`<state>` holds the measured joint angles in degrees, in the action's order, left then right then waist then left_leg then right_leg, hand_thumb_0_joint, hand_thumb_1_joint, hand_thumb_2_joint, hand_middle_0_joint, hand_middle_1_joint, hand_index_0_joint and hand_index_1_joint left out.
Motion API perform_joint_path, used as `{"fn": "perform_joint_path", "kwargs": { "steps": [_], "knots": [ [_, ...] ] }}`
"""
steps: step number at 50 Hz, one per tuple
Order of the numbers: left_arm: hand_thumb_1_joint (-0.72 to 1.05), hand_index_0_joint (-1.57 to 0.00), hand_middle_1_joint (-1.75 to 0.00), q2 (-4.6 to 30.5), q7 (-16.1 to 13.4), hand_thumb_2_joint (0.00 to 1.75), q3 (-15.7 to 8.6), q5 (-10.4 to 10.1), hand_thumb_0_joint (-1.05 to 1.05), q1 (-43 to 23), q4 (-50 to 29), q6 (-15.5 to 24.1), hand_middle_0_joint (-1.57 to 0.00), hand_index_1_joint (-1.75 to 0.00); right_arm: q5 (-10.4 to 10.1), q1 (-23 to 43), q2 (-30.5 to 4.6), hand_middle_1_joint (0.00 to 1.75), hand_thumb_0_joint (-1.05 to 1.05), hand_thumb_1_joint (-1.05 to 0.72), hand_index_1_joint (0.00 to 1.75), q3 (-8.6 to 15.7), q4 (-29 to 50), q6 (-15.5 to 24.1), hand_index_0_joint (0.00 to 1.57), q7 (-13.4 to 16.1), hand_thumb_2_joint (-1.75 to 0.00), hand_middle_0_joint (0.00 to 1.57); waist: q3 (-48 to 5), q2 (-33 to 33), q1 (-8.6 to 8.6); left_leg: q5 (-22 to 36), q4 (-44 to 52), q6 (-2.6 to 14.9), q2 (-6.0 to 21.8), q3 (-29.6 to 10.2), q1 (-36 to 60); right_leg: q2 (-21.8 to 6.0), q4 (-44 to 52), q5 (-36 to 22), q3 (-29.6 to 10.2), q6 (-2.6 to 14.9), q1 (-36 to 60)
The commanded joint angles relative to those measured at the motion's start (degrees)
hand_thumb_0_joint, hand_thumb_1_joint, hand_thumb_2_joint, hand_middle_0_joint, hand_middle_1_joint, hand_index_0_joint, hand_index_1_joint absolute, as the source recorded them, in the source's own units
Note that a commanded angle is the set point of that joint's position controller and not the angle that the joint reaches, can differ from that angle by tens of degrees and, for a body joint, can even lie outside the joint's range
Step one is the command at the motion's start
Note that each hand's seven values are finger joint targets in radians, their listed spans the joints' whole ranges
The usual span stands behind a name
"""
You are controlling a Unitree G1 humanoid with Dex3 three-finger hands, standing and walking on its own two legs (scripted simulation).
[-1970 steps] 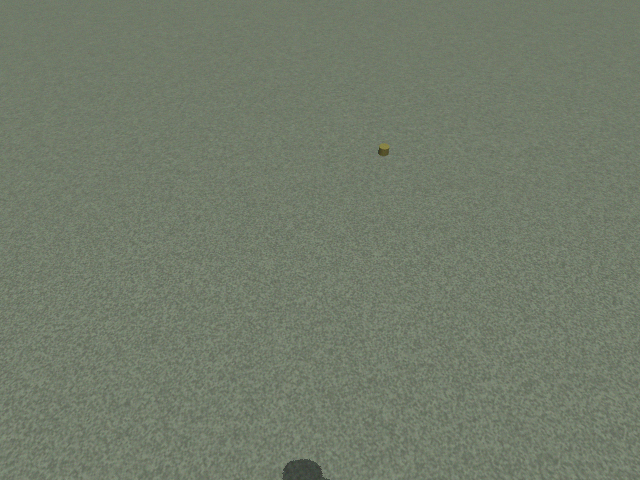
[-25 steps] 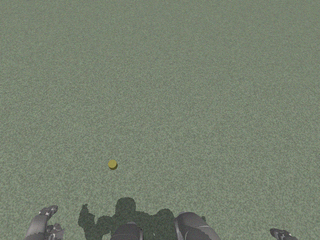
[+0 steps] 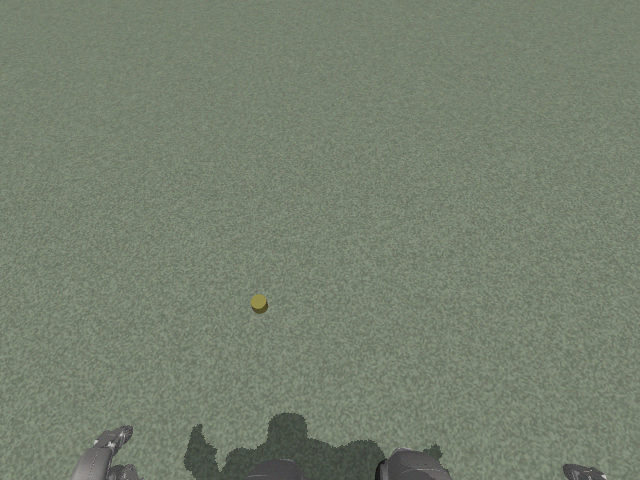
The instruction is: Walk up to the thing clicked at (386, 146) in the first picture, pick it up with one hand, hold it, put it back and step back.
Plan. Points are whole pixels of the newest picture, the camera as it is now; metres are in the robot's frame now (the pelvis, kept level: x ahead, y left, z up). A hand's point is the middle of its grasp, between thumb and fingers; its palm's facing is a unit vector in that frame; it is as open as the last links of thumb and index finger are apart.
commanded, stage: step back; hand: left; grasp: from above
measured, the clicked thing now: (259, 304) +0.65 +0.24 -0.74
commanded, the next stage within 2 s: none
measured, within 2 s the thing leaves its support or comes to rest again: neither
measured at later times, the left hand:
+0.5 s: hand out of the picture -0.09 +0.26 -0.15, palm faces -0.10 -0.91 -0.40, open 7.4 cm
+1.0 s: hand out of the picture -0.19 +0.26 -0.14, palm faces -0.02 -0.93 -0.37, open 7.4 cm
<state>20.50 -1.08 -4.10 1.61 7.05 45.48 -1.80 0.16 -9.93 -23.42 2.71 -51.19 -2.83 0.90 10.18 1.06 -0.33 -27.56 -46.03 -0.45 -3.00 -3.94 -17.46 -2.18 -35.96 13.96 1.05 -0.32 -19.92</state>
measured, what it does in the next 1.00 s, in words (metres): walks backwards: left foot, then right foot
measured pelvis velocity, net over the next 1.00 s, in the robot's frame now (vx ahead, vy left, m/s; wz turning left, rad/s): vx -0.34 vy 0.00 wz -0.03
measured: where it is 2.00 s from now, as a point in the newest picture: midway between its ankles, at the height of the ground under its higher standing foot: outside the picture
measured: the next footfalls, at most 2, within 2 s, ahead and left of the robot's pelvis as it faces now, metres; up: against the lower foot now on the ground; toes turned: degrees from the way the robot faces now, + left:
left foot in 0.04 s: +0.02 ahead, +0.11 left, +0.00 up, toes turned -3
right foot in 0.46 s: -0.17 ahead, -0.13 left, +0.00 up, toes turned -5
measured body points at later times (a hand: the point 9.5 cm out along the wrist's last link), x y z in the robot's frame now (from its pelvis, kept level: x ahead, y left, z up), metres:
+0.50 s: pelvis -0.18 -0.01 -0.01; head -0.13 -0.02 +0.44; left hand -0.09 +0.31 -0.12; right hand -0.06 -0.33 -0.12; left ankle -0.02 +0.11 -0.72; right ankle -0.21 -0.13 -0.73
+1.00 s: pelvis -0.34 +0.00 +0.00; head -0.28 +0.01 +0.45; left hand -0.19 +0.30 -0.11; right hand -0.25 -0.32 -0.11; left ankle -0.29 +0.12 -0.72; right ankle -0.37 -0.14 -0.65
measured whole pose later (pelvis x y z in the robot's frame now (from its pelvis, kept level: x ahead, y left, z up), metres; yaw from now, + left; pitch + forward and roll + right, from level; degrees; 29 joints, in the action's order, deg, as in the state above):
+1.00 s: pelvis -0.34 +0.00 +0.00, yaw -2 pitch -2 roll -1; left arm 22.2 -0.8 -4.4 0.5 5.4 46.1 -3.9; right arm 1.9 -9.4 -20.5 1.8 -49.6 -1.8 0.9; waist 9.3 -1.3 0.5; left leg -15.0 -35.8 1.2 0.9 -1.0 -19.0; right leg 4.8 -66.2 30.8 -5.6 -0.3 -25.7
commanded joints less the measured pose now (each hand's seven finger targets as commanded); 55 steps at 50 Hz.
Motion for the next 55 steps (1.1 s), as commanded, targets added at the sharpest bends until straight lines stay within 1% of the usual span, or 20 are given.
{"fn": "perform_joint_path", "kwargs": {
  "steps": [1,2,3,4,7,16,22,23,24,25,28,33,37,39,40,41,42,45,52,55],
  "knots": [
    [0.9,-0.2,-0.3,13.4,-0.4,0.9,-2.8,-0.9,0.0,0.8,-4.9,-0.3,-0.2,-0.3,1.7,-4.8,-10.0,0.3,0.0,-0.9,0.3,3.6,3.0,2.5,0.2,0.2,-0.9,0.2,-13.9,-7.1,0.96,18.1,23.2,2.43,4.4,-1.8,7.6,-7.4,-1.1,-15.2,-11.1,6.21,5.5],
    [0.9,-0.2,-0.3,10.8,-0.2,0.9,-2.4,-1.2,0.0,2.3,-5.2,-0.4,-0.2,-0.3,2.6,-3.7,-15.1,0.3,0.0,-0.9,0.3,4.9,3.7,2.7,0.2,0.1,-0.9,0.2,-14.4,6.2,0.44,25.6,25.3,6.94,17.2,-18.6,12.2,0.8,-10.2,1.4,-6.9,2.9,-4.7],
    [0.9,-0.2,-0.3,12.7,-1.1,0.9,-3.5,-1.4,0.0,-2.5,-5.4,-0.4,-0.2,-0.3,1.8,-1.3,-20.4,0.3,0.0,-0.9,0.3,5.6,4.8,2.4,0.2,-0.5,-0.9,0.2,-12.0,14.0,3.6,32.6,27.8,15.85,25.0,-26.5,2.3,8.0,-22.0,24.1,-6.7,1.19,-5.3],
    [0.9,-0.2,-0.3,13.3,-1.7,0.9,-3.9,-0.6,0.0,-3.3,-4.5,-0.5,-0.2,-0.3,1.9,0.1,-18.7,0.3,0.0,-0.9,0.3,5.5,4.8,2.7,0.2,-0.3,-0.9,0.2,-10.1,9.6,3.32,32.0,27.8,17.68,25.6,-26.8,-1.1,8.0,-31.2,24.0,-12.6,1.44,-4.5],
    [0.9,-0.2,-0.3,12.2,-1.2,0.9,-3.8,-1.7,0.0,2.3,-1.7,-0.6,-0.2,-0.3,1.9,5.6,-12.4,0.3,0.0,-0.9,0.3,3.5,5.9,2.8,0.2,0.6,-0.9,0.2,-8.4,5.4,-1.21,34.8,24.2,12.61,17.8,-11.5,1.3,8.4,-39.2,15.5,-12.9,1.74,-7.9],
    [0.9,-0.2,-0.3,11.7,0.1,0.9,-3.5,-0.5,0.0,5.7,-1.4,-0.6,-0.2,-0.3,1.5,1.8,-12.8,0.3,0.0,-0.9,0.3,4.6,7.4,2.5,0.2,0.6,-0.9,0.2,-12.8,8.6,2.19,23.5,23.7,15.24,19.1,-10.6,13.6,5.1,-20.5,15.7,-7.6,-2.05,-6.2],
    [0.9,-0.2,-0.3,12.2,1.1,0.9,-4.5,0.4,0.0,16.3,3.9,0.1,-0.2,-0.3,1.1,4.8,-13.1,0.3,0.0,-0.9,0.3,4.4,8.3,0.7,0.2,0.2,-0.9,0.2,-14.6,8.4,-1.67,11.8,19.4,6.78,14.0,-5.7,-3.1,2.5,10.6,4.8,-2.1,2.78,14.4],
    [0.9,-0.2,-0.3,14.9,1.2,0.9,-5.3,1.3,0.0,14.8,3.0,0.3,-0.2,-0.3,0.8,3.8,-10.4,0.3,0.0,-0.9,0.3,3.7,8.5,0.7,0.2,0.1,-0.9,0.2,-11.2,-1.7,-1.09,2.0,12.2,2.98,7.9,-2.8,-12.7,-4.5,15.1,12.8,-15.2,5.54,13.6],
    [0.9,-0.2,-0.3,21.4,1.3,0.9,-6.7,1.2,0.0,10.7,0.2,0.0,-0.2,-0.3,0.4,7.3,-8.6,0.3,0.0,-0.9,0.3,3.6,9.7,1.0,0.2,0.6,-0.9,0.2,-7.5,-17.0,-4.1,-4.1,-4.1,-0.24,-2.9,1.4,-13.6,-17.8,22.8,19.4,-30.8,13.78,-0.2],
    [0.9,-0.2,-0.3,23.6,0.9,0.9,-6.8,1.3,0.0,5.1,-2.4,0.3,-0.2,-0.3,1.0,7.4,-11.2,0.3,0.0,-0.9,0.3,4.5,9.4,0.6,0.2,1.3,-0.9,0.2,-3.3,-16.3,-3.46,-5.5,-16.4,-1.24,-0.8,-5.4,-11.0,-23.9,26.0,19.8,-35.6,18.22,-11.5],
    [0.9,-0.2,-0.3,15.2,0.0,0.9,-4.8,0.9,0.0,-4.4,-4.1,0.9,-0.2,-0.3,0.1,-1.3,-9.7,0.3,0.0,-0.9,0.3,3.7,5.5,1.3,0.2,0.9,-0.9,0.2,-5.1,-8.0,3.24,3.1,-21.3,-0.18,-4.4,-5.3,-9.4,-10.6,15.4,-4.2,-12.3,10.35,-4.6],
    [0.9,-0.2,-0.3,14.2,-0.8,0.9,-4.6,1.2,0.0,2.9,-4.2,0.7,-0.2,-0.3,0.7,-0.5,-8.4,0.3,0.0,-0.9,0.3,2.6,6.5,1.8,0.2,1.2,-0.9,0.2,-9.0,-11.0,-2.27,-2.4,-11.0,-1.08,-1.8,-1.4,-12.0,-12.4,8.8,-21.6,-11.3,12.05,12.5],
    [0.9,-0.2,-0.3,14.5,-0.9,0.9,-3.9,0.2,0.0,2.9,-4.6,-0.2,-0.2,-0.3,1.1,-3.8,-7.8,0.3,0.0,-0.9,0.3,2.8,5.1,2.4,0.2,0.9,-0.9,0.2,-13.0,-12.1,-1.72,1.9,10.3,0.48,0.9,3.6,-4.8,-12.1,2.9,-26.7,-11.1,10.86,17.4],
    [0.9,-0.2,-0.3,13.9,-0.5,0.9,-3.2,-0.4,0.0,1.0,-5.3,-1.0,-0.2,-0.3,1.3,-7.5,-8.5,0.3,0.0,-0.9,0.3,3.3,3.3,2.7,0.2,0.9,-0.9,0.2,-14.2,-8.7,0.26,17.0,23.3,1.58,1.5,4.2,3.7,-10.4,-1.2,-21.0,-9.5,7.54,11.9],
    [0.9,-0.2,-0.3,12.1,-0.3,0.9,-2.5,-0.5,0.0,2.2,-5.5,-1.2,-0.2,-0.3,1.8,-6.8,-11.8,0.3,0.0,-0.9,0.3,4.3,3.5,2.8,0.2,0.9,-0.9,0.2,-14.2,-1.9,-0.55,22.9,24.0,4.5,9.3,-6.9,8.5,-6.6,-5.1,-10.3,-7.6,4.59,2.9],
    [0.9,-0.2,-0.3,10.7,-0.3,0.9,-2.1,-1.1,0.0,0.6,-6.5,-1.0,-0.2,-0.3,1.5,-3.7,-18.3,0.3,0.0,-0.9,0.3,5.4,4.8,2.7,0.2,0.5,-0.9,0.2,-13.3,10.2,-0.6,32.3,24.7,11.9,21.3,-21.1,7.7,3.3,-13.9,9.2,0.5,1.47,-5.0],
    [0.9,-0.2,-0.3,12.9,-0.9,0.9,-3.6,-0.6,0.0,-4.0,-6.3,-1.1,-0.2,-0.3,1.8,-3.1,-20.7,0.3,0.0,-0.9,0.3,5.8,5.5,2.8,0.2,0.5,-0.9,0.2,-11.8,11.5,3.14,37.7,25.8,18.43,26.5,-27.3,-0.4,4.7,-26.4,24.1,-6.0,0.8,-3.4],
    [0.9,-0.2,-0.3,12.1,-0.9,0.9,-3.4,-1.7,0.0,0.0,-3.4,-1.7,-0.2,-0.3,2.0,2.4,-14.3,0.3,0.0,-0.9,0.3,3.6,5.7,3.1,0.2,1.4,-0.9,0.2,-11.3,3.3,-1.32,43.6,20.8,14.55,18.8,-12.0,1.8,7.1,-38.1,17.9,-12.4,1.95,-6.3],
    [0.9,-0.2,-0.3,11.2,0.0,0.9,-2.8,-0.5,0.0,1.1,-2.3,-0.1,-0.2,-0.3,2.3,-0.6,-13.3,0.3,0.0,-0.9,0.3,3.8,6.6,1.8,0.2,1.0,-0.9,0.2,-13.8,9.6,1.96,41.4,16.2,14.56,17.3,-9.3,12.5,3.7,-11.0,16.4,-3.5,-0.85,-3.9],
    [0.9,-0.2,-0.3,10.7,0.2,0.9,-2.8,-0.3,0.0,8.3,2.1,0.8,-0.2,-0.3,1.1,3.6,-14.5,0.3,0.0,-0.9,0.3,3.8,7.1,0.6,0.2,0.5,-0.9,0.2,-18.2,10.9,-1.69,32.0,12.9,10.68,15.6,-6.5,7.2,3.8,10.6,3.2,0.6,1.37,9.1]
  ]
}}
